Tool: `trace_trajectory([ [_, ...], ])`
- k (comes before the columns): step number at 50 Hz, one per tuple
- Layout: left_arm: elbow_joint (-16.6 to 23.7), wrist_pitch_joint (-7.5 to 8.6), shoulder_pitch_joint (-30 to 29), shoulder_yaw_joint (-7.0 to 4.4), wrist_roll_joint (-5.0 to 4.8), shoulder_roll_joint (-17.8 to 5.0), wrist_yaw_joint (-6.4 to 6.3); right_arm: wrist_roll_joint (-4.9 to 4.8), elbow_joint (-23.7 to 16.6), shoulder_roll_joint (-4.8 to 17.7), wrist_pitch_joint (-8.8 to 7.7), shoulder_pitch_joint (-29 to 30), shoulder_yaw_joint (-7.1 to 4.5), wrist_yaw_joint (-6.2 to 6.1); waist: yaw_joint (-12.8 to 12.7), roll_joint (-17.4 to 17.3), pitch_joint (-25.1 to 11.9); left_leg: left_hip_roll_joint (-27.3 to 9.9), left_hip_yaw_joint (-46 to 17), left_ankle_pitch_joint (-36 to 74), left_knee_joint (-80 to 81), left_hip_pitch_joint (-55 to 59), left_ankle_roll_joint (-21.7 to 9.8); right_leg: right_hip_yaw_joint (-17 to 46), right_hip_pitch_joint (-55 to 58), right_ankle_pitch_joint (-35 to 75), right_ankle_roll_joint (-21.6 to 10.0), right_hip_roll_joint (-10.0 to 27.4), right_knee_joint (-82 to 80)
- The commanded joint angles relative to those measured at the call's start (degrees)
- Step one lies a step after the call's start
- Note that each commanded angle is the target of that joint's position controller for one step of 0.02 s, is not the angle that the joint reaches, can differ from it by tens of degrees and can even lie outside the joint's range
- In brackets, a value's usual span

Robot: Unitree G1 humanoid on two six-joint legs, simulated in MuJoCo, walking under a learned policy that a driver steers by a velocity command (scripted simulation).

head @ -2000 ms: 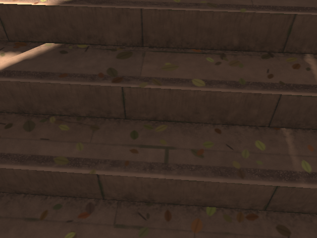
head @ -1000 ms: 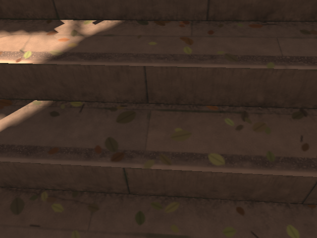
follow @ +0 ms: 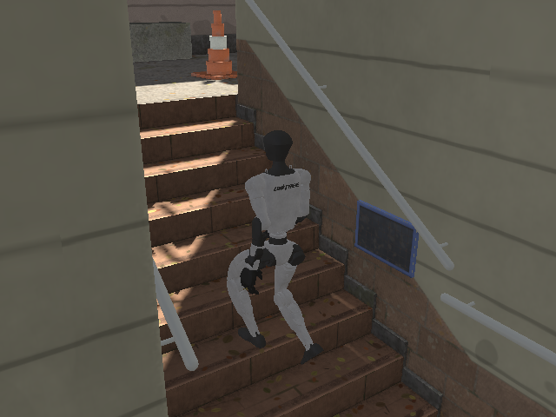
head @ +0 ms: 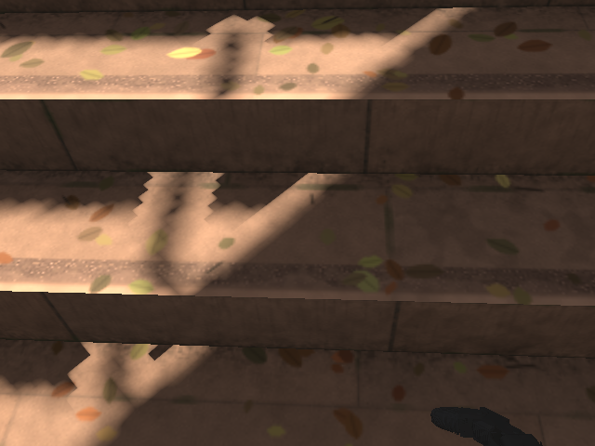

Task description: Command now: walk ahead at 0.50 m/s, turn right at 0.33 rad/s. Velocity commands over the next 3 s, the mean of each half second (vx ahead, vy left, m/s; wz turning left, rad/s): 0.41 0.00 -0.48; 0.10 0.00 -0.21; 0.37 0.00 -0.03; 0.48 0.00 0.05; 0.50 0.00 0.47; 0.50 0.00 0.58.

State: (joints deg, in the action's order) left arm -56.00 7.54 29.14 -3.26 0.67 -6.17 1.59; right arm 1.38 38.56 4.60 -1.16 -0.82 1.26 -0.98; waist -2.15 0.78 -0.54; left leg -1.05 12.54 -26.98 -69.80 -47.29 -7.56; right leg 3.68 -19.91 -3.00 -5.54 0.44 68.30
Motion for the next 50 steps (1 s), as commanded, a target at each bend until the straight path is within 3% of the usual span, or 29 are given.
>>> trace_trajectory([
  [1, 18.5, 1.00, -16.3, -0.97, 3.65, -2.0, -0.35, -1.03, 6.8, 10.5, -1.89, -9.5, -5.93, -0.39, 4.9, 0.8, -7.4, -19.8, -51.9, -21.9, 49.5, 29.1, -8.4, 2.7, -34.2, 3.2, -1.5, -0.6, 51.9],
  [3, 19.2, -1.04, -14.0, 1.12, 1.64, 3.1, -1.40, 0.95, 15.0, 0.6, -3.99, -13.1, -3.37, -0.04, -1.1, 4.4, 1.2, -17.3, -34.2, -4.3, 46.4, 21.0, -3.7, 4.8, -38.9, 1.2, -3.8, -0.9, 55.6],
  [4, 18.8, -2.33, -12.1, 1.81, 0.78, 4.4, -1.40, 1.38, 17.0, -0.9, -4.68, -13.3, -2.91, 0.14, -2.8, 3.0, 3.3, -16.4, -27.7, 0.8, 47.6, 19.9, -1.9, 5.8, -41.0, -0.7, -3.8, -0.9, 55.1],
  [6, 19.1, -4.19, -13.2, 2.70, -0.01, 6.0, -1.94, 1.03, 19.7, -0.3, -6.39, -15.6, -2.88, 0.93, -4.3, 0.2, 5.5, -15.6, -18.0, 9.3, 50.0, 22.0, 0.7, 7.4, -47.2, -3.3, -4.1, -0.2, 53.2],
  [8, 20.9, -5.24, -19.0, 2.47, 0.44, 3.0, -2.44, 0.94, 18.8, 3.0, -7.80, -13.8, -2.98, 1.19, -4.4, 0.9, 7.8, -14.4, -9.9, 13.3, 54.1, 17.2, 1.1, 4.3, -44.7, -0.2, -3.0, -1.3, 44.3],
  [10, 23.8, -6.00, -24.5, 2.35, 0.37, 3.4, -3.73, 1.22, 19.7, 8.8, -9.27, -19.2, -3.97, 1.31, -2.1, -4.6, 5.4, -17.2, -10.2, 16.6, 59.1, 27.8, -1.3, 1.2, -54.8, -8.2, -3.9, -2.5, 59.1],
  [11, 25.0, -6.43, -27.9, 2.53, 0.60, 3.7, -4.19, 1.22, 21.1, 9.8, -9.51, -22.0, -4.31, 1.62, -1.0, -4.9, 4.9, -17.3, -10.4, 14.9, 60.2, 33.6, -1.5, 1.3, -60.8, -12.9, -4.8, -2.6, 64.7],
  [13, 28.8, -6.57, -35.7, 2.71, 0.90, 2.7, -4.81, 1.07, 21.6, 10.1, -9.39, -26.1, -4.29, 1.53, 0.8, -1.8, 6.6, -16.5, -7.6, 11.9, 62.0, 41.5, 0.3, 1.3, -67.6, -19.7, -5.0, -1.3, 60.3],
  [15, 32.0, -6.56, -42.3, 3.84, 1.35, 2.5, -3.52, 0.95, 21.8, 8.6, -7.83, -28.8, -3.90, 0.40, 1.6, 0.6, 7.1, -12.5, -2.6, 15.0, 65.5, 40.3, 2.3, -5.1, -62.3, -18.7, -3.4, 0.9, 42.0],
  [16, 33.2, -7.06, -43.3, 3.64, 1.56, 1.9, -3.09, 1.04, 21.8, 9.5, -7.27, -29.9, -4.14, -0.35, 2.1, -1.7, 6.2, -12.5, -1.6, 21.2, 67.0, 42.9, 1.5, -7.3, -60.9, -20.0, -2.8, 2.0, 37.9],
  [17, 33.8, -7.77, -41.5, 4.73, 0.80, 2.2, -1.63, -0.43, 20.7, 11.7, -6.36, -28.2, -4.55, -1.09, 1.1, -5.8, 2.9, -12.2, 2.4, 31.3, 73.0, 41.3, -0.8, -13.1, -47.9, -20.7, -3.4, 4.4, 23.6],
  [18, 31.6, -7.87, -39.9, 4.48, -0.19, 1.5, -0.89, -1.58, 18.0, 11.0, -5.85, -23.3, -4.28, -1.54, 1.6, -3.6, 1.8, -9.3, 5.0, 45.0, 72.7, 33.6, -2.6, -19.4, -29.3, -22.4, -3.0, 1.8, 9.0],
  [19, 29.1, -8.26, -34.0, 3.89, -0.77, 1.5, -1.19, -2.36, 16.7, 15.7, -6.49, -25.0, -5.13, -1.88, 0.9, -7.7, -5.7, -13.2, 4.5, 81.7, 63.9, 39.1, -3.7, -21.7, -17.1, -20.5, -3.0, -2.3, 7.9],
  [20, 26.9, -8.84, -25.4, 2.63, -1.09, -1.1, -2.26, -3.49, 16.0, 21.3, -6.95, -26.3, -6.59, -1.86, -3.0, -11.0, -13.5, -14.8, 3.8, 105.2, 51.3, 48.0, -3.1, -21.7, -12.3, -22.2, -3.1, -5.6, 4.1],
  [21, 24.1, -8.68, -15.4, 1.93, -0.06, -3.7, -2.86, -5.06, 14.6, 23.6, -7.20, -23.3, -7.58, -0.68, -5.9, -14.0, -21.1, -16.8, 2.6, 114.4, 37.5, 54.7, -1.8, -17.7, -5.7, -20.6, -5.3, -6.7, -2.8],
  [22, 23.7, -7.91, -11.9, 0.53, 0.26, -7.4, -2.83, -5.80, 11.7, 24.2, -7.90, -22.1, -8.23, 0.72, -7.9, -15.3, -25.3, -14.5, 0.8, 102.5, 24.0, 52.9, 1.1, -8.3, 2.8, -15.9, -5.9, -7.4, -17.1],
  [23, 22.3, -7.21, -12.0, -1.84, 0.52, -14.0, -3.50, -4.25, 5.2, 18.0, -8.58, -16.9, -7.30, 2.35, -7.3, -3.1, -25.4, -5.2, -2.2, 56.7, -1.7, 26.0, 7.1, 20.9, 15.4, -11.1, -13.4, 4.4, -28.2],
  [24, 25.2, -8.59, -18.9, -4.71, 1.37, -19.4, -4.34, -2.00, 0.9, 14.8, -8.12, -14.8, -7.28, 4.07, -5.4, 5.2, -29.9, 5.3, -12.9, 14.7, -31.7, 13.3, 9.6, 49.8, 17.6, -2.7, -17.7, 13.5, -45.9],
  [25, 26.0, -8.50, -25.1, -4.77, 2.96, -19.1, -3.63, -0.37, -1.2, 8.8, -7.07, -15.4, -6.44, 3.67, -1.0, 0.8, -30.1, 2.5, -20.8, 17.9, -47.0, 8.5, 8.4, 46.3, 14.4, -9.6, -15.9, 14.7, -47.4],
  [26, 23.0, -7.83, -26.7, -3.90, 2.21, -15.6, -3.00, 0.07, -3.5, 5.6, -5.62, -12.7, -5.56, 2.19, 1.6, -3.8, -22.9, 1.1, -19.3, 22.8, -48.4, 5.3, 7.9, 39.4, 5.9, -17.2, -13.5, 13.0, -45.0],
  [28, 16.4, -5.57, -23.9, -2.03, 0.42, -8.2, -2.45, 2.18, -6.1, 2.0, -4.24, -12.4, -3.60, -0.09, 5.8, -5.1, -4.7, -0.1, -18.8, 23.3, -46.8, -2.5, 5.4, 24.1, -8.1, -13.7, -8.4, 6.8, -39.0],
  [29, 14.4, -5.10, -23.5, -1.53, 0.36, -6.5, -2.10, 1.70, -4.9, 2.9, -3.51, -16.1, -3.53, -0.64, 7.3, -4.0, -1.4, -0.1, -18.4, 20.7, -46.6, -4.0, 5.4, 17.2, -10.1, -10.6, -7.0, 5.8, -39.4],
  [32, 12.5, -3.77, -19.3, -0.97, 0.00, -6.6, -2.65, 2.24, -5.9, 3.3, -2.30, -14.8, -2.53, -1.23, 7.4, -1.9, 0.2, -1.3, -16.7, 19.9, -36.1, -5.5, 7.6, 8.7, -8.7, 14.2, -6.1, 5.2, -37.8],
  [35, 11.8, -2.95, -11.7, -1.21, 1.38, -8.3, -3.82, 1.31, -4.2, 3.6, -2.57, -11.5, -2.75, -2.24, 3.2, -0.3, -5.6, 0.3, -13.0, 19.6, -44.8, -12.3, 8.7, 10.0, 1.6, 27.4, -4.9, 7.8, -37.9],
  [38, 11.0, -2.64, -9.7, -2.22, 1.22, -11.0, -3.96, 1.75, -7.3, 0.9, -1.34, -2.7, -1.63, -2.74, 0.5, 3.2, -5.0, -0.3, -12.5, 18.6, -57.2, -25.4, 7.1, 15.3, 7.9, 10.0, -5.7, 9.3, -42.3],
  [43, 9.4, -1.67, -6.5, -0.99, 0.02, -6.7, -4.59, 2.34, -8.3, 0.3, 0.34, 2.6, -1.01, -1.52, -0.5, 1.6, -1.1, -1.4, -11.7, 20.2, -55.3, -31.3, 7.6, 16.1, 10.7, -1.6, -9.1, 9.3, -45.4],
  [46, 6.9, -0.85, -2.4, -1.58, -0.20, -7.0, -5.12, 2.87, -9.0, -1.4, 1.47, 3.7, -0.73, -0.76, -0.9, 2.6, -2.3, -3.1, -13.3, 18.9, -53.8, -33.8, 6.9, 18.6, 16.8, -1.8, -9.6, 11.0, -46.8],
  [49, 4.7, -0.72, 2.1, -2.40, 0.03, -7.6, -5.24, 3.17, -11.4, -2.6, 2.11, 8.7, -0.26, -0.25, -2.9, 5.1, -1.9, -4.1, -12.1, 14.9, -54.3, -41.0, 6.7, 21.2, 23.6, -18.5, -10.9, 11.1, -51.6],
  [50, 4.1, -0.69, 2.9, -2.50, 0.31, -8.0, -5.13, 2.55, -13.0, -2.4, 2.23, 11.8, -0.06, 0.02, -3.7, 5.0, -0.3, -4.5, -11.8, 10.9, -54.9, -43.1, 6.6, 22.0, 24.9, -19.8, -10.9, 12.2, -53.1],
])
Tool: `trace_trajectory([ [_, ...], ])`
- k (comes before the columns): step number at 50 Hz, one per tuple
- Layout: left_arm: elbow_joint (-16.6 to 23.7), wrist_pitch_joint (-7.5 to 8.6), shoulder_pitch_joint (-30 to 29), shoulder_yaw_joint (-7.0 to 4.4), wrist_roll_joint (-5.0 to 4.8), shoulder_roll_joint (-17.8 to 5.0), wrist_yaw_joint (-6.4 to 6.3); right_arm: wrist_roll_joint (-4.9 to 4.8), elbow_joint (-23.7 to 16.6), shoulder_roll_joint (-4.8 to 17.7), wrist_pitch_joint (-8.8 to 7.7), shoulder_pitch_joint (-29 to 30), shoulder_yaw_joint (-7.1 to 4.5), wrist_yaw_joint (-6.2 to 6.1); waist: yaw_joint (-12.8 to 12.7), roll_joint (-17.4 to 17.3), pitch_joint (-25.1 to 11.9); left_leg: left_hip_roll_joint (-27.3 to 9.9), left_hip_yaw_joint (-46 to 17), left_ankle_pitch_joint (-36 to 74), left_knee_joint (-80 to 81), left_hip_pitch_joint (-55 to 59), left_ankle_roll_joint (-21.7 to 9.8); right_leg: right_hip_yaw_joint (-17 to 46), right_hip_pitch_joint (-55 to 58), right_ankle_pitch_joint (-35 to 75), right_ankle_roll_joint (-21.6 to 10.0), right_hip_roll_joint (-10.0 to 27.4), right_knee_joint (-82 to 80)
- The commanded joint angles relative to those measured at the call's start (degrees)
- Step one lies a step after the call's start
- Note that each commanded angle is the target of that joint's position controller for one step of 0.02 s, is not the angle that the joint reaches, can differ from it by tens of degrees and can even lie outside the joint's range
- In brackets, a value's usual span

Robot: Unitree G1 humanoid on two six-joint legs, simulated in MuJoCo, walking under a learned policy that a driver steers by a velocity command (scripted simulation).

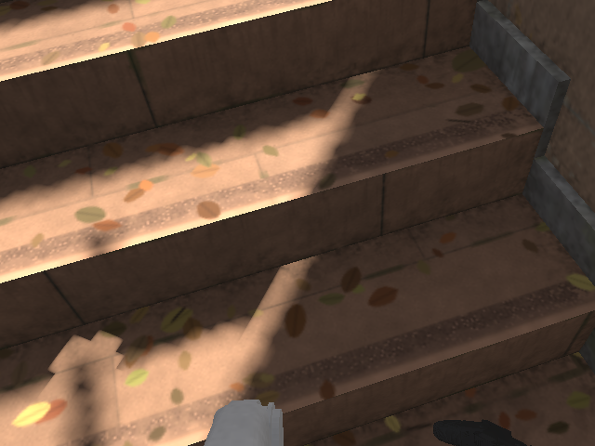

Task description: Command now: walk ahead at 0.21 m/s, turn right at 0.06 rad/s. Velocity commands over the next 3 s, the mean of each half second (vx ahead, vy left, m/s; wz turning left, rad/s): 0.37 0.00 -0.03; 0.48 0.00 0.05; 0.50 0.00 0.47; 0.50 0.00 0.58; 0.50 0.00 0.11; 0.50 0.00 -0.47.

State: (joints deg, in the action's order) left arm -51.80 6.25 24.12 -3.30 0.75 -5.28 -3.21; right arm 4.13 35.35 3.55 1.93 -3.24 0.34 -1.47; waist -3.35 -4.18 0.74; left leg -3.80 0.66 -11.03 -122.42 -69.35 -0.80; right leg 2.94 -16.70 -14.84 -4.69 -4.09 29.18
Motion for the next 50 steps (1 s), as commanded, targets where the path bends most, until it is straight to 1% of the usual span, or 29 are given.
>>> trace_trajectory([
  [1, -0.4, 0.84, 8.6, -2.58, 0.44, -8.8, -0.39, -0.49, -11.1, -1.2, -1.00, 16.5, 0.89, 0.62, -2.9, 9.6, -0.5, -2.3, -0.8, -7.6, -1.8, -22.6, -0.2, 23.4, 22.5, -9.1, -12.0, 17.4, -15.2],
  [4, -1.3, 1.07, 11.2, -2.93, 0.27, -8.8, -2.14, -0.31, -15.3, -2.7, -1.35, 21.7, 1.64, 1.29, -3.0, 9.7, -0.6, -3.9, -6.6, -16.3, 0.8, -22.0, -3.2, 24.7, 23.5, -4.5, -12.5, 20.9, -20.0],
  [6, 0.6, -0.27, 7.0, -3.02, -0.19, -10.5, -1.94, -1.66, -14.7, -1.8, -1.16, 18.3, 2.20, 2.24, -1.3, 8.5, -0.7, -4.4, -0.1, -20.7, 20.5, -4.6, -5.0, 15.7, 15.9, -1.2, -10.8, 17.9, -27.9],
  [8, 3.8, -1.01, -0.9, -2.31, -0.75, -9.5, -0.52, -4.09, -10.2, -0.8, -0.37, 8.3, 1.45, 2.13, 3.3, 9.7, -3.5, -1.5, 8.2, -24.0, 38.3, 25.7, -6.5, 2.1, 1.9, 17.4, -10.1, 14.7, -30.6],
  [9, 4.8, -0.63, -0.8, -2.63, -1.04, -12.2, 0.94, -4.92, -7.7, 1.3, 0.21, 2.3, 0.27, 1.40, 4.4, 12.5, -5.1, 2.7, 12.4, -27.9, 39.5, 39.0, -6.8, 1.4, -2.4, 38.1, -10.4, 15.3, -27.3],
  [11, 4.5, 0.98, -2.0, -3.25, -1.65, -15.6, 3.10, -4.67, -3.6, 5.9, -0.17, -9.9, -2.85, -0.78, 11.5, 13.3, -13.9, 7.9, 9.5, -25.5, 55.7, 52.0, -6.6, -2.2, 5.2, 78.3, -8.4, 14.3, -4.6],
  [12, 6.7, 1.83, -5.2, -3.43, -1.74, -15.2, 4.42, -2.82, -2.6, 11.0, -0.70, -16.0, -4.63, -1.11, 14.4, 9.7, -16.2, 1.0, -12.0, -32.7, 71.1, 56.5, -9.1, -1.4, -2.6, 65.3, -5.1, 12.0, 14.5],
  [13, 12.0, 2.12, -6.5, -3.49, -1.51, -10.3, 6.79, -1.48, -0.2, 19.8, -0.08, -22.4, -6.72, -1.78, 15.7, -17.9, -17.3, -13.0, -53.4, -49.6, 102.4, 63.8, -14.4, 0.6, -23.5, 14.1, -2.0, 0.2, 38.7],
  [14, 12.3, 2.01, -7.0, -3.00, 3.19, -5.3, 7.15, -3.99, 0.0, 19.4, -0.49, -17.9, -7.19, -1.90, 13.1, -13.5, -15.2, -14.6, -68.5, -57.7, 112.9, 58.9, -12.6, 15.1, -31.6, 8.1, -1.1, -2.3, 66.4],
  [16, 17.9, 0.34, -10.3, -0.41, 3.38, 0.1, 5.34, -3.86, 2.9, 13.7, -3.00, -5.6, -5.47, -0.79, 2.3, -3.1, 1.1, -13.0, -46.7, -50.6, 104.0, 43.2, -9.1, 8.6, -41.1, 14.6, -1.1, 0.8, 82.8],
  [17, 17.8, -0.01, -8.8, 0.11, 3.37, -0.2, 4.60, -3.86, 6.0, 9.4, -4.51, -5.7, -4.44, -0.29, -0.3, 1.7, 4.2, -10.9, -33.8, -37.5, 98.8, 39.0, -7.7, 7.3, -42.2, 16.5, -1.2, 1.1, 83.8],
  [18, 16.5, -1.05, -6.5, 0.95, 2.55, 0.6, 3.95, -3.14, 9.5, 4.0, -5.27, -7.2, -2.94, 0.54, -1.8, -0.1, 3.1, -8.9, -25.0, -27.0, 96.8, 37.7, -6.4, 8.7, -41.6, 16.1, -1.8, 0.5, 87.4],
  [19, 16.4, -2.13, -6.5, 1.48, 1.89, 0.5, 3.72, -2.68, 11.6, 2.3, -6.18, -8.9, -2.44, 1.07, -2.1, 0.2, 3.4, -8.1, -19.8, -20.4, 96.8, 37.8, -5.7, 9.6, -42.5, 15.1, -2.0, 0.3, 88.5],
  [22, 17.4, -3.95, -11.2, 2.70, 1.96, 1.9, 3.01, -3.04, 16.2, 4.2, -8.29, -14.0, -3.02, 1.97, -1.5, 3.1, 4.7, -6.3, -9.7, -10.5, 98.8, 42.2, -4.4, 10.3, -50.1, 14.1, -2.2, 0.5, 85.5],
  [24, 19.1, -4.55, -17.1, 2.58, 2.01, -0.9, 3.28, -3.01, 15.8, 6.8, -9.15, -14.7, -3.39, 1.42, -0.4, 5.5, 5.0, -5.9, -6.2, -7.7, 103.3, 41.5, -4.8, 5.7, -47.4, 16.9, -0.8, 0.9, 73.0],
  [28, 18.8, -4.90, -22.7, 2.28, 3.17, 1.0, 2.50, -3.14, 17.7, 10.8, -10.85, -24.2, -4.52, 1.04, 3.4, 2.5, 1.6, -9.6, -11.3, -8.5, 107.2, 60.4, -10.4, -0.6, -63.8, 8.8, -1.7, 3.7, 91.2],
  [32, 25.9, -4.34, -37.5, 3.88, 2.57, 2.8, 2.41, -1.90, 21.4, 7.6, -10.35, -32.8, -3.59, 0.54, 7.4, 0.8, 6.6, -12.0, -11.6, -6.0, 112.0, 75.6, -10.7, -3.8, -81.2, -9.0, -2.8, 8.6, 94.6],
  [35, 30.2, -4.77, -43.1, 4.84, 0.83, 2.3, 4.06, -2.48, 23.5, 6.2, -9.19, -35.2, -3.06, -1.56, 8.8, -2.7, 5.6, -8.7, -7.0, 3.9, 119.6, 72.9, -10.4, -10.1, -69.8, -9.1, -1.8, 11.2, 76.0],
  [37, 26.7, -5.91, -38.1, 5.67, -1.46, 2.6, 5.67, -4.95, 20.0, 7.2, -9.04, -27.2, -2.79, -2.06, 6.4, 4.1, 1.7, -5.3, 1.0, 28.8, 128.2, 57.2, -11.4, -19.4, -32.9, -7.0, -4.4, 8.0, 46.9],
  [39, 21.2, -6.84, -19.2, 2.88, -2.73, 0.0, 3.06, -5.39, 19.0, 17.8, -11.01, -28.5, -5.25, -0.95, -1.2, -5.5, -12.4, -11.7, 1.7, 89.7, 107.2, 64.4, -11.7, -18.4, -9.3, -10.7, -5.6, 0.3, 42.8],
  [40, 19.6, -7.60, -8.7, 0.93, -1.01, -4.4, 2.07, -7.42, 18.5, 22.8, -12.36, -26.3, -6.66, 0.48, -6.2, -8.7, -21.6, -12.7, 2.0, 94.7, 94.2, 71.1, -9.6, -14.8, -0.5, -10.8, -6.6, -1.2, 32.5],
  [41, 17.3, -6.81, -5.2, -0.86, 0.13, -9.1, 1.20, -8.22, 17.9, 21.1, -13.45, -26.1, -6.76, 1.76, -7.5, -8.4, -25.0, -9.1, 0.8, 78.2, 80.9, 63.4, -8.5, -4.8, 8.6, -11.5, -7.7, 1.9, 27.2],
  [42, 15.6, -6.37, -0.6, -3.56, 1.69, -15.5, 0.30, -9.22, 14.4, 17.1, -14.22, -27.5, -5.68, 3.89, -8.9, 7.3, -28.9, 0.2, -4.1, 55.7, 56.6, 42.4, -5.4, 29.1, 20.7, -29.7, -13.9, 16.9, 10.8],
  [43, 15.5, -7.01, -2.8, -4.52, 2.15, -18.4, 0.14, -5.86, 13.2, 15.7, -14.84, -21.2, -6.86, 4.56, -9.2, 12.7, -30.7, 9.5, -8.6, 9.8, 25.5, 38.3, -4.0, 54.8, 15.2, -37.3, -14.0, 23.7, -14.8],
  [44, 13.2, -5.74, -9.5, -4.31, 2.01, -17.1, 1.18, -3.83, 8.5, 7.4, -13.75, -17.7, -5.61, 3.94, -3.4, 8.3, -24.1, 7.9, -14.6, 10.2, 9.1, 28.9, -3.5, 50.6, 8.6, -37.1, -11.8, 25.1, -15.0],
  [46, 6.9, -2.39, -12.7, -1.56, 0.29, -7.0, 1.20, -1.54, 2.6, 2.6, -11.30, -13.6, -4.00, 2.42, 3.8, 0.9, -6.4, 4.4, -7.6, 14.6, 5.5, 20.5, -5.1, 29.2, -7.6, -25.9, -8.7, 23.1, -5.6],
  [47, 2.5, -1.55, -12.1, 0.18, 1.25, -1.6, 1.40, -1.70, 2.0, -0.1, -9.76, -13.8, -2.62, 1.96, 6.9, 0.8, -2.0, 4.4, -7.9, 13.2, 3.1, 17.1, -6.0, 20.2, -12.7, -19.5, -7.2, 20.7, -3.8],
  [49, -0.8, -0.70, -9.3, 1.44, 2.46, 0.8, 2.07, -2.88, 1.0, -2.3, -7.43, -13.6, -0.77, 1.66, 8.1, 3.0, -1.3, 4.9, -9.3, 8.9, -3.3, 9.2, -6.7, 9.4, -9.9, -5.9, -4.9, 19.2, -5.9],
  [50, -0.9, -0.09, -8.5, 1.74, 1.83, 0.2, 1.95, -3.49, 1.2, -1.9, -6.24, -13.6, -0.75, 1.17, 8.9, 4.4, -0.3, 4.2, -10.9, 9.0, 2.2, 7.6, -6.2, 4.4, -9.5, -2.2, -4.2, 19.4, -6.8],
])
Over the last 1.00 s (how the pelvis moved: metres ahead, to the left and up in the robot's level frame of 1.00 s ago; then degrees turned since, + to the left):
0.41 -0.08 0.29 -21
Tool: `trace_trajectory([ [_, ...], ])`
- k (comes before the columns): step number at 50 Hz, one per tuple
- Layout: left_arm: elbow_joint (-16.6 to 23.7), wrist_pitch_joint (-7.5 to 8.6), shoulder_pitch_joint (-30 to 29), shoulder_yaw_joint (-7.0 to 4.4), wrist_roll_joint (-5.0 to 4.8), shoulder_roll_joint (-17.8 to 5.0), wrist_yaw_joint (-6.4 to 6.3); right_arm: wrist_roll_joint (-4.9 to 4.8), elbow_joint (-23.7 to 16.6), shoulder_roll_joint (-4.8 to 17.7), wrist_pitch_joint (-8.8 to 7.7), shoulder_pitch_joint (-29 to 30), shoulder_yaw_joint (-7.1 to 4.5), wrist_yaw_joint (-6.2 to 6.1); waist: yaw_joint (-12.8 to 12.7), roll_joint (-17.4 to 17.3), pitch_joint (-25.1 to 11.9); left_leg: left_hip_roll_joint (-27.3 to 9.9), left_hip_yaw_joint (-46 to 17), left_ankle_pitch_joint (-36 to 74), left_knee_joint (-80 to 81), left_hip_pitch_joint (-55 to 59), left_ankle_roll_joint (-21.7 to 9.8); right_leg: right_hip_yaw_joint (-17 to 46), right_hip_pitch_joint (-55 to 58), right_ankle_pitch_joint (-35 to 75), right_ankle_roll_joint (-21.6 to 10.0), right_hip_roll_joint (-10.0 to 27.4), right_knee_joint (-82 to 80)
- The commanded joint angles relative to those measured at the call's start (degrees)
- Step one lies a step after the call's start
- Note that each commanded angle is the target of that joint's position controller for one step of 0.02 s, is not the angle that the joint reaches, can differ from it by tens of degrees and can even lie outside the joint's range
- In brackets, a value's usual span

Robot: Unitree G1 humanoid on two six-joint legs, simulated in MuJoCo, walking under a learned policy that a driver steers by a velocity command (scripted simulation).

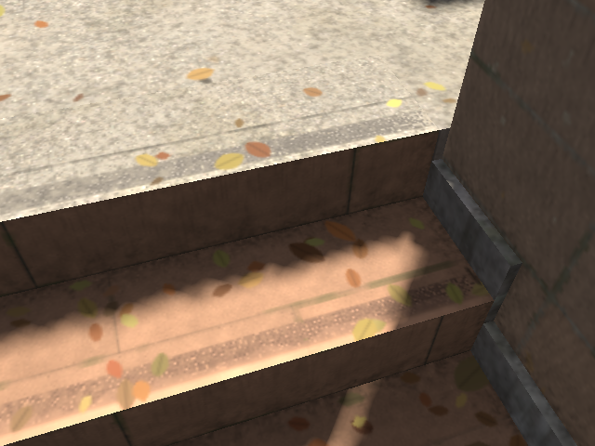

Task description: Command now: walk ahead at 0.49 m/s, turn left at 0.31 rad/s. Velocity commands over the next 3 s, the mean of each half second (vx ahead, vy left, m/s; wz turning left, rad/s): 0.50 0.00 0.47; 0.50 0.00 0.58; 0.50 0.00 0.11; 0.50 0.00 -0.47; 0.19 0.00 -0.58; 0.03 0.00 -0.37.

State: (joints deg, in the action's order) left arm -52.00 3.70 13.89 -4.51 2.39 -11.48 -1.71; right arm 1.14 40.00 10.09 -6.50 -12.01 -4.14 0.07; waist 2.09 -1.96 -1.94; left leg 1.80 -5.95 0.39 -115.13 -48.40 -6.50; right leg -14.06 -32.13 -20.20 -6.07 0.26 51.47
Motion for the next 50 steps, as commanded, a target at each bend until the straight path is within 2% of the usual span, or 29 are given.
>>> trace_trajectory([
  [1, -2.0, 3.27, 2.9, 2.98, -0.56, 5.1, 0.52, -1.13, -4.4, -8.2, 2.86, -1.4, 3.74, -0.73, 2.4, 1.1, 4.8, -0.4, -4.1, -3.6, -6.4, -17.0, -0.1, 19.0, 4.8, 4.8, -2.3, 15.8, -31.8],
  [6, -5.7, 5.25, 7.8, 2.99, -1.16, 0.4, 1.77, -1.02, -10.2, -9.0, 4.93, 12.4, 5.04, -2.48, 2.4, 2.2, 8.2, -0.2, -1.2, -14.7, -18.4, -33.6, -3.3, 10.7, 12.3, 1.7, -0.7, 14.8, -41.3],
  [8, -6.5, 4.52, 11.3, 3.09, -0.74, 0.6, 1.20, -0.58, -12.5, -7.2, 5.33, 19.3, 5.31, -1.60, -0.4, 0.6, 8.7, -1.3, 5.3, -13.8, -2.6, -30.5, -2.5, 6.2, 12.5, -0.6, -0.2, 11.1, -44.6],
  [10, -6.6, 3.85, 15.1, 2.65, -0.81, -2.6, -0.98, -1.00, -13.4, -6.8, 6.55, 20.8, 5.74, -0.08, -2.3, 5.4, 4.2, -5.3, 13.4, -16.2, 7.3, -23.1, -3.1, 4.0, 20.2, 8.6, -3.7, 12.5, -53.9],
  [13, -3.4, 2.93, 14.3, 3.19, -3.98, -3.4, -3.15, -0.89, -9.1, -9.3, 6.56, 16.9, 6.89, 1.17, -1.5, 3.5, -2.3, -2.9, 21.4, -23.0, 28.2, -1.9, -5.4, -5.3, 26.5, 54.2, -2.5, 9.8, -46.6],
  [15, -1.6, 3.47, 16.0, 2.25, -4.42, -9.3, -3.86, -1.42, -6.8, -7.1, 7.73, 10.1, 6.27, -0.29, 1.0, 12.0, -9.0, 3.1, 25.3, -32.1, 35.1, 10.2, -5.0, -3.4, 32.4, 103.8, -5.2, 17.1, -33.6],
  [16, -0.1, 3.64, 13.7, 2.05, -4.83, -9.3, -3.06, 0.08, -4.8, -4.2, 7.80, 2.1, 5.18, -0.58, 3.4, 16.5, -12.5, 5.2, 22.1, -35.9, 41.3, 13.7, -6.8, -1.9, 37.2, 114.5, -5.5, 18.8, -22.4],
  [17, 2.2, 3.32, 11.0, 1.59, -5.10, -10.5, -1.46, 0.60, -3.7, -0.8, 6.83, -3.6, 3.91, -0.76, 5.3, 17.9, -16.8, 7.5, 18.2, -35.4, 54.5, 21.1, -7.6, -1.7, 38.3, 109.7, -4.1, 18.5, -8.3],
  [18, 5.7, 4.42, 10.3, 0.84, -3.69, -9.8, -0.91, 0.41, -4.6, 3.9, 5.96, -5.6, 1.58, -0.18, 6.6, 16.2, -17.1, 3.3, -2.5, -38.0, 64.8, 29.2, -9.9, 2.3, 25.3, 81.3, -1.6, 17.0, 6.7],
  [19, 13.9, 4.53, 1.9, 1.39, -1.90, -4.7, 1.71, 0.86, -3.2, 11.4, 7.31, -6.3, -1.04, -0.63, 6.1, -6.1, -15.5, -9.9, -44.0, -52.8, 87.7, 40.9, -16.1, 7.9, -7.1, 17.1, 3.2, 2.2, 31.2],
  [20, 17.2, 4.22, -3.4, 0.58, 1.31, -4.0, 2.38, 0.18, -5.3, 12.0, 8.02, -1.2, -2.44, -0.91, 6.2, -1.2, -12.9, -13.8, -58.6, -53.4, 100.0, 39.7, -16.1, 20.9, -19.8, 12.5, 3.7, -0.4, 58.8],
  [21, 21.3, 4.30, -4.1, 2.14, 2.46, 1.2, 2.61, 0.04, -2.9, 10.0, 6.63, 0.6, -1.92, -0.97, 1.3, -2.4, -9.0, -13.7, -51.1, -48.8, 100.3, 35.3, -11.5, 20.7, -25.7, 17.7, 2.3, 0.6, 68.1],
  [23, 21.8, 3.01, -4.3, 4.21, 2.69, 7.4, 0.69, -0.16, 4.7, 4.1, 3.20, -2.8, -0.59, -0.83, -3.3, 5.8, 1.6, -10.3, -31.6, -32.7, 91.6, 24.2, -7.1, 18.5, -31.4, 21.9, 0.5, 2.0, 73.8],
  [25, 20.9, 1.09, 0.9, 5.40, 2.25, 9.4, -0.69, 0.22, 8.2, 0.6, 2.34, -4.3, 0.52, 0.33, -7.1, 6.3, 4.5, -4.5, -16.3, -19.5, 88.3, 21.4, -3.6, 18.0, -33.7, 20.4, 0.9, 3.5, 72.3],
  [28, 22.3, -0.60, -6.2, 6.31, 1.90, 8.4, -1.97, 0.39, 10.7, 2.1, 1.14, -6.2, 0.66, 1.09, -6.5, 2.9, 7.5, -0.8, -5.6, -11.0, 89.7, 16.3, -2.3, 14.3, -34.6, 16.2, 1.5, 4.0, 58.7],
  [29, 22.7, -0.13, -11.7, 6.59, 0.42, 9.2, -2.07, 1.17, 11.6, 2.2, 0.25, -10.7, 0.80, 1.00, -2.4, -1.7, 6.4, -4.2, -11.6, 3.6, 92.6, 22.1, -5.6, 8.5, -41.9, 10.5, 1.6, 1.9, 76.2],
  [31, 26.2, 0.38, -16.2, 8.06, -0.27, 11.1, -2.12, 1.86, 12.6, 6.7, 0.01, -14.7, -0.14, 0.56, -1.1, -2.7, 4.0, -7.4, -17.3, -3.6, 96.5, 32.6, -5.7, 10.7, -54.3, -0.1, 1.2, 3.6, 83.1],
  [33, 31.6, 0.88, -28.7, 9.40, 1.16, 11.5, -1.69, 0.65, 13.1, 6.1, 0.89, -19.1, -0.24, 0.49, 1.6, 2.0, 6.5, -5.3, -17.4, -11.8, 100.0, 33.6, -3.9, 10.6, -57.3, -5.2, 0.8, 4.9, 72.4],
  [36, 34.6, -1.02, -32.3, 9.15, 0.96, 8.3, 0.36, -0.27, 12.5, 8.8, 3.02, -21.7, -1.45, -2.60, 4.2, 1.2, 0.6, -6.9, -15.6, 9.9, 109.4, 37.9, -6.3, 8.3, -39.6, -5.5, 2.1, 3.6, 50.1],
  [38, 29.8, -1.67, -21.2, 8.37, 0.37, 8.5, -0.10, 0.76, 9.7, 10.5, 3.21, -16.1, -2.42, -3.59, -1.4, -2.0, -7.9, -6.8, -5.6, 49.6, 102.5, 42.2, -4.4, 5.5, -23.2, -5.1, -1.0, 1.1, 42.4],
  [40, 25.8, -1.33, -9.6, 5.07, -3.92, 2.5, -0.78, -0.14, 5.8, 12.0, 2.60, -9.4, -3.62, -3.20, -8.0, -7.3, -19.4, -7.8, -7.5, 80.4, 91.8, 36.6, -4.1, 8.0, 8.6, -7.3, -2.8, -2.8, 25.4],
  [41, 24.5, -1.51, -1.7, 3.06, -4.11, -2.3, -0.79, -0.73, 4.0, 14.8, 1.31, -5.7, -4.81, -2.36, -11.5, -8.4, -23.4, -8.5, -8.3, 84.3, 83.0, 41.8, -4.6, 11.1, 12.3, -7.6, -2.5, -2.5, 15.4],
  [42, 21.9, -0.60, 3.7, 1.64, -3.25, -5.1, -0.63, -1.43, 2.3, 14.3, -0.03, -1.2, -4.97, -1.18, -15.8, -3.3, -24.8, -5.2, -7.6, 74.4, 69.1, 38.9, -3.0, 15.4, 22.2, -4.1, -2.7, -0.7, 1.8],
  [43, 19.1, -0.16, 3.9, 0.55, -1.83, -8.8, -0.33, -0.25, -1.2, 4.8, -1.14, 0.5, -3.01, 0.90, -11.9, 15.9, -24.1, 6.9, -5.4, 5.9, 45.1, 19.0, 1.1, 43.4, 33.7, -4.8, -8.4, 13.1, -14.6],
  [44, 18.7, -0.73, -0.3, 0.26, -0.70, -8.7, -1.43, 2.24, -2.2, 4.1, -0.79, -3.9, -2.42, 1.96, -7.7, 20.4, -27.8, 9.8, -10.5, -9.7, 18.1, 7.8, 2.5, 71.1, 32.9, -9.8, -13.7, 21.8, -29.6],
  [46, 13.6, -0.48, -5.5, 2.09, -2.57, 1.7, -2.14, 3.68, -2.9, 0.8, 0.68, -2.9, -0.92, 2.35, -0.9, 2.2, -5.6, 4.5, -4.1, -1.0, 9.7, -2.7, 1.5, 53.9, 16.2, -25.7, -11.0, 17.7, -22.4],
  [47, 10.2, 0.23, -2.6, 2.24, -2.13, 2.8, -1.80, 3.70, -4.2, -1.2, 2.03, -1.4, 0.22, 1.91, -0.2, -1.1, -1.7, 3.8, -3.0, -0.6, 6.7, -6.3, 0.7, 46.9, 13.0, -21.8, -9.0, 17.4, -21.2],
  [48, 6.0, 1.09, 1.5, 2.92, -0.87, 5.5, -1.55, 2.99, -5.0, -3.6, 2.75, -0.8, 1.49, 1.83, 0.1, 0.4, 0.5, 4.1, -3.8, -3.6, -2.1, -9.2, -0.4, 42.2, 10.9, -15.6, -7.2, 16.4, -22.5],
  [50, 2.8, 3.24, 3.5, 3.24, -1.12, 5.5, 0.42, 1.35, -5.9, -5.4, 6.20, -1.8, 2.57, 1.51, 2.8, 3.7, 4.2, 5.8, -7.0, -8.9, -11.1, -12.3, -1.0, 34.0, 6.0, -7.3, -3.6, 14.6, -25.7],
])
Over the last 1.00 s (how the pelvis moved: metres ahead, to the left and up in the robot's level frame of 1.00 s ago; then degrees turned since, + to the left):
0.49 0.07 0.30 3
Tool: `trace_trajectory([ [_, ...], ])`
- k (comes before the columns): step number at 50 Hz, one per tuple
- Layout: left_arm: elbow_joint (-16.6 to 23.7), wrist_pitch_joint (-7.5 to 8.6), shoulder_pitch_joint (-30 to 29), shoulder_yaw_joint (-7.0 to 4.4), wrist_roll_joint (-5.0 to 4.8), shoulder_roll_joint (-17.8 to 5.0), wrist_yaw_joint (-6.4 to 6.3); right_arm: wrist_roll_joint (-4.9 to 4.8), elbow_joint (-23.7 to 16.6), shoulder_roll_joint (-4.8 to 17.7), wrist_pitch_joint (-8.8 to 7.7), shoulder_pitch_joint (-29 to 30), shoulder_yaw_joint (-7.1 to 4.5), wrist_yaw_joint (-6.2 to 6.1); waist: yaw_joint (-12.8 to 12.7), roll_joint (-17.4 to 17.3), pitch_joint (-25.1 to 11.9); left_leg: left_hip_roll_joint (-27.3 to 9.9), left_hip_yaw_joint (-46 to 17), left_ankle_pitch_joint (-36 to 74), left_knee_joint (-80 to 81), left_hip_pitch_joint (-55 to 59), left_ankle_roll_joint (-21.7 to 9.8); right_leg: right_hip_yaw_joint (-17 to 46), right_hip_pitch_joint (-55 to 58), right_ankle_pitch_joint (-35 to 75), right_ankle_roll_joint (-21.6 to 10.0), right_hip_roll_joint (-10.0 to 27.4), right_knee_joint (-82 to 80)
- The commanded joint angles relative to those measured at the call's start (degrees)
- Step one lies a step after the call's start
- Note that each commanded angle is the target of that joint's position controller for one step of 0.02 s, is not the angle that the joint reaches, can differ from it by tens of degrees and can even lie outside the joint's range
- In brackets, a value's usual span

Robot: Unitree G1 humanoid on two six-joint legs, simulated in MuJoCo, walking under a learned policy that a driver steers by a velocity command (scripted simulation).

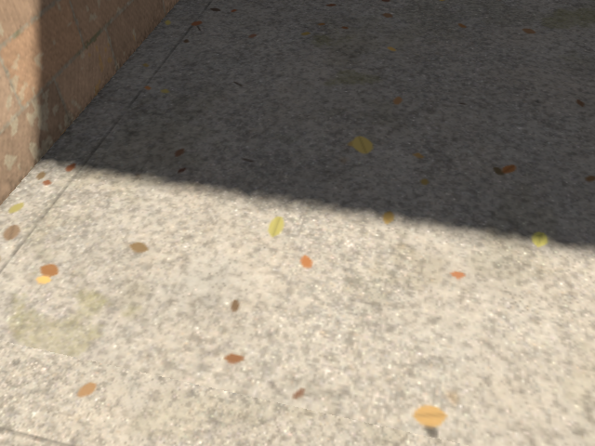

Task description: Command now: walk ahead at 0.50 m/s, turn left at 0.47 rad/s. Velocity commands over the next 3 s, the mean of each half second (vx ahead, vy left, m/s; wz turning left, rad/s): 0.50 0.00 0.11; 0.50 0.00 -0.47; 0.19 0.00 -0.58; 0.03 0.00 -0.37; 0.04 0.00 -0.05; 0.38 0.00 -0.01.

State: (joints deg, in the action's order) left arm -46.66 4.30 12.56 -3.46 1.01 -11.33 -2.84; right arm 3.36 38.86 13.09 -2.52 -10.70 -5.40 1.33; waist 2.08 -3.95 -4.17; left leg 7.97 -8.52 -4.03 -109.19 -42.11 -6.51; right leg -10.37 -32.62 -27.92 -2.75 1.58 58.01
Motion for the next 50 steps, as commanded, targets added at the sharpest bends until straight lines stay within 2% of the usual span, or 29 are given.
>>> trace_trajectory([
  [1, -2.9, 3.21, 5.1, 1.30, -0.16, 2.9, 2.38, -0.90, -6.4, -8.6, 2.78, -2.9, 4.05, 0.06, 4.4, 5.4, 7.2, -1.4, -5.6, -6.1, -16.9, -21.8, -0.9, 27.4, 7.6, 3.8, -5.8, 13.3, -33.6],
  [3, -2.3, 4.32, 3.7, 0.79, -0.04, 0.0, 2.47, -1.55, -7.6, -6.3, 3.95, -0.4, 4.03, 0.43, 5.3, 4.2, 9.2, -2.6, -6.2, -7.9, -9.9, -26.2, 0.4, 21.8, 8.7, 7.6, -5.1, 13.2, -36.3],
  [5, -1.9, 4.79, 4.3, 0.25, 0.22, -3.3, 1.96, -1.98, -10.1, -6.6, 4.16, 7.4, 3.99, 0.63, 3.3, 5.0, 11.7, -1.7, -1.5, -6.5, -7.4, -29.3, 1.0, 16.8, 8.2, 8.7, -6.1, 12.9, -40.9],
  [6, -2.1, 4.90, 6.1, 0.02, 1.24, -4.3, 1.92, -2.40, -10.3, -6.8, 3.94, 10.2, 3.69, -0.06, 2.1, 8.5, 10.9, -1.2, -0.1, -9.3, -15.7, -32.3, 1.0, 18.3, 11.3, 11.9, -8.8, 14.9, -43.3],
  [8, -3.0, 5.74, 11.2, -1.13, 0.27, -8.4, 1.98, -1.85, -12.6, -6.6, 4.38, 16.5, 3.73, -1.52, 0.1, 9.3, 12.9, -3.3, 1.5, -17.0, -17.3, -41.3, 0.2, 17.2, 19.5, 11.5, -9.3, 17.0, -49.0],
  [9, -4.4, 5.92, 14.8, -1.05, 0.08, -8.5, 1.64, -0.56, -13.7, -7.3, 3.79, 20.8, 4.26, -2.06, -1.3, 8.9, 12.9, -4.8, 1.3, -21.2, -18.7, -48.2, -0.7, 17.5, 26.7, 11.1, -8.9, 18.2, -50.0],
  [13, -10.1, 3.24, 24.3, -0.61, -0.64, -4.4, -0.57, -1.27, -18.7, -9.6, 3.53, 29.4, 6.94, -0.87, -4.6, 8.2, 7.7, -13.1, 13.1, -24.4, 5.8, -40.5, -1.6, 8.0, 36.0, 13.7, -6.5, 12.4, -58.5],
  [14, -9.8, 2.37, 21.6, -0.28, -3.04, -3.1, -0.80, -2.05, -18.1, -9.9, 3.94, 27.4, 7.79, 1.02, -4.0, 7.2, 6.2, -14.8, 16.5, -23.2, 24.5, -22.4, -2.5, 3.6, 29.2, 22.3, -8.8, 10.2, -64.8],
  [15, -8.1, 2.22, 19.5, 0.44, -3.03, -2.2, -0.60, -3.50, -16.3, -10.9, 4.26, 26.5, 7.55, 1.81, -4.7, 5.8, 3.3, -10.8, 23.5, -20.5, 34.4, -3.5, -3.1, 3.5, 22.5, 39.1, -10.8, 9.9, -66.1],
  [16, -7.9, 2.87, 20.2, -0.29, -2.26, -6.9, 0.55, -3.99, -13.3, -9.3, 4.74, 17.5, 5.95, 1.12, -2.4, 10.5, -3.0, -6.0, 25.3, -26.0, 31.8, 8.0, -3.4, 2.9, 26.0, 78.6, -11.2, 13.1, -56.2],
  [17, -8.1, 3.51, 21.0, -1.49, -2.21, -12.2, 1.24, -3.94, -11.3, -7.0, 4.83, 8.5, 4.40, 0.16, 2.2, 12.6, -9.6, -3.7, 23.4, -25.0, 36.3, 15.9, -3.8, 4.1, 32.1, 101.4, -10.2, 15.9, -45.4],
  [18, -7.4, 4.37, 18.2, -2.89, -2.66, -17.3, 2.35, -4.17, -9.4, -4.0, 4.53, -2.3, 2.94, -0.37, 8.2, 18.1, -14.1, -2.9, 18.8, -24.2, 44.7, 23.3, -4.9, 4.8, 36.0, 109.2, -8.0, 16.7, -32.0],
  [19, -5.2, 5.33, 16.9, -3.42, -4.69, -17.7, 3.92, -3.02, -8.6, 0.9, 3.45, -9.4, 0.79, -0.86, 12.3, 22.6, -19.8, -6.7, 4.2, -23.4, 50.5, 36.9, -5.3, 8.0, 25.8, 99.1, -4.9, 12.4, -16.0],
  [20, 0.0, 5.75, 14.5, -2.35, -4.90, -9.2, 5.87, -0.89, -6.4, 8.7, 2.36, -12.2, -1.65, -1.40, 11.3, 3.7, -21.5, -20.4, -28.7, -40.3, 72.2, 45.1, -6.9, 10.8, 5.7, 58.6, -1.3, 1.4, 7.9],
  [21, 2.5, 6.43, 11.2, -3.05, -2.93, -7.3, 6.73, -0.77, -5.7, 11.4, 2.82, -8.8, -2.68, -1.16, 9.3, -6.5, -26.6, -26.9, -48.2, -46.6, 91.6, 41.7, -6.1, 18.7, 1.0, 23.5, -1.3, -5.2, 34.0],
  [22, 4.9, 5.91, 12.1, -2.44, -1.81, -1.2, 5.98, -1.41, -5.3, 9.9, 1.38, -1.6, -1.72, 0.33, 3.0, -5.3, -22.2, -30.1, -45.5, -42.8, 92.4, 33.8, -6.7, 24.6, -3.7, 23.8, -0.6, -3.9, 50.5],
  [24, 8.8, 4.27, 6.0, -1.47, -0.34, 0.8, 4.41, -2.94, 1.5, 1.3, -1.36, 0.6, 0.40, 0.48, -1.1, 4.4, -3.0, -26.9, -26.3, -37.2, 85.1, 19.5, -4.8, 18.0, -11.0, 25.2, -2.9, 1.0, 51.0],
  [25, 10.0, 2.65, 5.8, 0.07, 0.82, 4.6, 3.47, -2.25, 5.0, -2.6, -2.04, 0.8, 1.48, 0.35, -5.5, 2.8, 2.5, -25.1, -16.5, -28.0, 83.5, 14.3, -2.4, 19.2, -14.5, 25.4, -3.6, 2.5, 50.5],
  [26, 9.4, 1.28, 7.3, 0.41, 0.43, 3.8, 2.66, -1.77, 6.8, -6.0, -2.76, 0.4, 2.40, 0.49, -5.8, 2.7, 3.7, -24.9, -12.7, -20.1, 83.4, 12.8, -1.6, 19.1, -15.2, 26.2, -3.7, 1.9, 52.3],
  [27, 10.0, 0.25, 7.9, 0.82, 0.43, 3.9, 2.65, -1.46, 9.1, -6.3, -3.80, -3.1, 2.55, 0.45, -6.3, 1.3, 5.3, -22.9, -7.5, -14.2, 83.7, 14.8, -1.2, 20.1, -17.9, 23.4, -4.5, 1.2, 50.8],
  [29, 8.2, -1.64, 8.6, 0.55, -0.22, 2.4, 3.22, -1.42, 10.6, -4.1, -5.03, -5.8, 2.11, -0.61, -6.3, 2.3, 7.0, -22.2, -0.1, -10.4, 88.6, 17.3, -0.5, 20.8, -18.8, 19.1, -3.8, -0.1, 40.6],
  [32, 9.1, -2.11, 2.4, -0.71, 0.62, -1.5, 3.85, -2.26, 9.9, 0.6, -7.15, -5.2, 1.42, -0.71, -5.9, 2.5, 7.4, -20.2, 11.6, 5.2, 96.3, 22.1, 2.2, 16.8, -14.5, 27.1, -2.6, 0.0, 19.1],
  [36, 8.7, -2.12, -4.7, -0.44, -0.27, -0.6, 4.92, -2.51, 9.8, 2.8, -8.04, -8.6, 1.45, -2.12, -2.8, -0.4, 5.6, -17.5, 20.0, 14.6, 100.7, 32.4, 1.7, 7.2, -9.5, 32.8, -1.4, 0.1, 0.6],
  [40, 10.2, -3.57, -9.9, -0.28, -0.37, -0.9, 5.67, -2.94, 9.3, 6.1, -6.76, -11.8, 0.59, -3.46, -0.5, -2.1, 7.1, -20.1, 23.4, 28.4, 100.4, 43.6, 2.5, 2.3, -2.2, 28.8, -3.0, -0.9, -17.7],
  [45, 8.7, -3.51, -1.0, -2.17, 0.62, -4.9, 5.15, -2.31, 8.9, 8.8, -2.55, -14.3, -0.27, -4.68, -3.8, -5.4, 2.7, -24.1, 25.1, 53.8, 79.2, 53.7, 1.7, -0.9, 6.1, 13.0, -8.3, -6.7, -24.1],
  [47, 5.4, -2.40, 12.0, -4.01, 1.32, -8.3, 3.97, -2.57, 7.4, 10.2, -1.53, -12.7, -0.78, -4.08, -10.6, 0.0, -2.2, -22.9, 24.4, 36.8, 55.9, 39.9, 2.4, 6.3, 25.6, 10.3, -10.9, -6.5, -30.2],
  [48, 6.0, -2.17, 12.3, -5.34, 1.70, -13.8, 3.53, -2.91, 3.7, 2.7, -1.65, -11.9, 0.82, -3.47, -7.8, 10.3, -3.8, -16.0, 23.3, -1.4, 37.6, 18.3, 4.4, 28.1, 38.5, 8.1, -16.1, 7.5, -29.7],
  [49, 7.5, -2.44, 10.2, -5.78, 0.12, -16.2, 3.98, -2.96, -0.8, 3.1, -2.55, -8.8, 0.81, -2.49, -6.1, 15.0, -6.6, -4.2, 12.3, -26.2, 23.4, 0.7, 6.8, 57.5, 44.6, 8.0, -24.7, 15.5, -40.8],
  [50, 7.9, -2.61, 9.4, -5.48, -0.67, -14.6, 3.66, -2.61, -2.5, 4.7, -3.64, -2.5, 0.66, -1.91, -7.1, 6.9, -1.7, -8.6, 5.5, -20.3, 22.2, -4.7, 6.7, 50.6, 41.2, 16.1, -23.1, 15.4, -43.6],
])
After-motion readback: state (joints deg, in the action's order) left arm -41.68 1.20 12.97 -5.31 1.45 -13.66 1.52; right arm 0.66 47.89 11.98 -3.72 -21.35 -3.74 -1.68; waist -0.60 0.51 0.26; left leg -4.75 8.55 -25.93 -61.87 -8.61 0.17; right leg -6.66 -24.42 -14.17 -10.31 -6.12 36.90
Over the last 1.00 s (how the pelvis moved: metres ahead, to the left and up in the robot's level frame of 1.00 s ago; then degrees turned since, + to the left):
0.55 0.11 0.34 33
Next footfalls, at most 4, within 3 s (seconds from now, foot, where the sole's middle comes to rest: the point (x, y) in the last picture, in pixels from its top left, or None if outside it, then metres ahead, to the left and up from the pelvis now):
0.36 left None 0.44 0.18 -0.53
0.94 right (308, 328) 0.71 -0.01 -0.53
1.44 left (289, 227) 1.00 0.03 -0.53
1.84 right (332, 297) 0.79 -0.06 -0.53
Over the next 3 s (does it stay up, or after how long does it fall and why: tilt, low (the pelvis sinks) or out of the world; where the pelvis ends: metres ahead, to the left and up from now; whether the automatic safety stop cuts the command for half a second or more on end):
stays up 1.00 -0.05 0.25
